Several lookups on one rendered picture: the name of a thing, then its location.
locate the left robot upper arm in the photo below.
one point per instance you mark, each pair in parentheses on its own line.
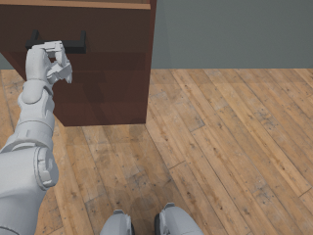
(25,177)

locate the cabinet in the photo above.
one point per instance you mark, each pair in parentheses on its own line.
(107,88)

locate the robot left hand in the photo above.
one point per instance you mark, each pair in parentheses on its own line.
(39,67)

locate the handle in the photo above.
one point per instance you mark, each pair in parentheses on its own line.
(71,46)

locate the drawer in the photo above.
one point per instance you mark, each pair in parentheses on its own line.
(111,26)

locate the left robot thigh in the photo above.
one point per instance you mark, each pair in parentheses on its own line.
(117,224)

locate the right robot shin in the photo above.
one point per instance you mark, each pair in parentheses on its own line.
(168,205)

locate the left robot forearm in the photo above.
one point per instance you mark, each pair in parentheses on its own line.
(35,127)

